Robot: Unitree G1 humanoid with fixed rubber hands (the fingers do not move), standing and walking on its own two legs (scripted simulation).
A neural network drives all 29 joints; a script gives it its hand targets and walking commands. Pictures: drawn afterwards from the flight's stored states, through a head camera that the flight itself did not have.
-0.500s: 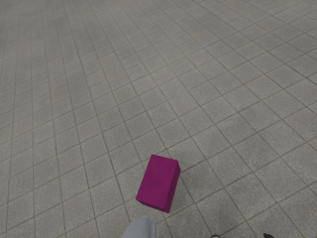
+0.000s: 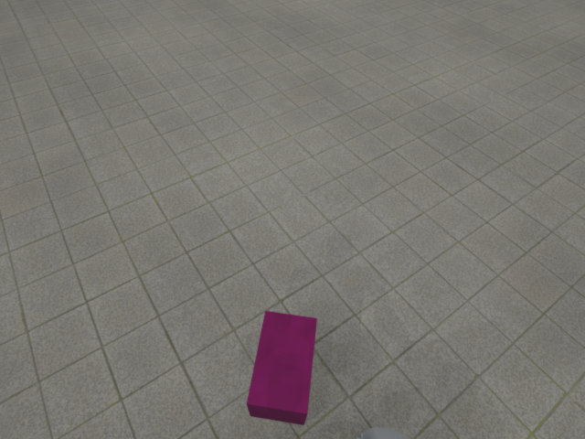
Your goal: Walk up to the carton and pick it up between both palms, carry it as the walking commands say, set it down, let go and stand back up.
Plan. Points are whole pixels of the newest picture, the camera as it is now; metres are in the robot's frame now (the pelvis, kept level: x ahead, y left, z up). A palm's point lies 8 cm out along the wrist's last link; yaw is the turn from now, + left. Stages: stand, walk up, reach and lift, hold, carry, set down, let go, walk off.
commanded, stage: walk up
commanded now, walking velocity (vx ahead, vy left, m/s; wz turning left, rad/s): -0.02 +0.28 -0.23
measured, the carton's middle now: (284, 366) +0.41 +0.05 -0.69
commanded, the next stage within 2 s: stand in 1.30 s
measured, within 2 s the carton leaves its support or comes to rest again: neither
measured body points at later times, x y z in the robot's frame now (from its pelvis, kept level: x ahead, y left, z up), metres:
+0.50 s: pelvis +0.00 +0.10 -0.01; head +0.01 +0.11 +0.44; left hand +0.02 +0.37 -0.16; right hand +0.03 -0.17 -0.15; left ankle -0.02 +0.23 -0.73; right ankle +0.03 -0.11 -0.73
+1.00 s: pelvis +0.03 +0.11 +0.00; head +0.05 +0.12 +0.45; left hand +0.11 +0.36 -0.15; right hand +0.06 -0.15 -0.14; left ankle -0.02 +0.23 -0.73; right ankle +0.08 -0.03 -0.74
